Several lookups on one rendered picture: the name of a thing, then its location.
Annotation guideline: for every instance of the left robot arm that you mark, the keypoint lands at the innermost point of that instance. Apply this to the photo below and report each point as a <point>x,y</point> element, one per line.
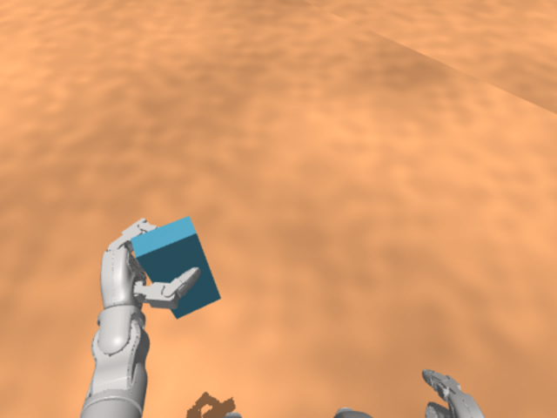
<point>119,348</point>

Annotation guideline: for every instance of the right robot hand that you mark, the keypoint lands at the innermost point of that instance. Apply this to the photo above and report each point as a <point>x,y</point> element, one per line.
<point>460,405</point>

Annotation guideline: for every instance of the left robot hand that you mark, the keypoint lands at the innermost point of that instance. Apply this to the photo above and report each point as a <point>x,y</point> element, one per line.
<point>123,280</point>

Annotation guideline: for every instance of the carton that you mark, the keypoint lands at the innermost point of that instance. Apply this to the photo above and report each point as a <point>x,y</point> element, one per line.
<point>167,252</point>

